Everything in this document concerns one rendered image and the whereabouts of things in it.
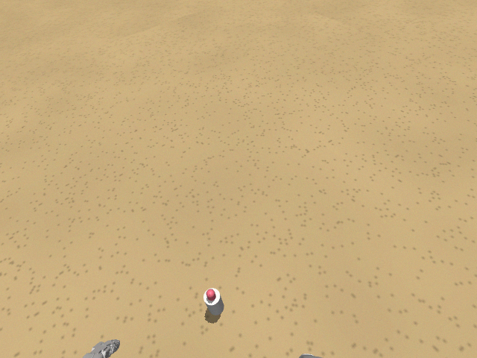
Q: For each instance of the bottle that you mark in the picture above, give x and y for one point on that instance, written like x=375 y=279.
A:
x=213 y=301

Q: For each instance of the left robot hand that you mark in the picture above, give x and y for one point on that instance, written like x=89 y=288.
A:
x=103 y=349

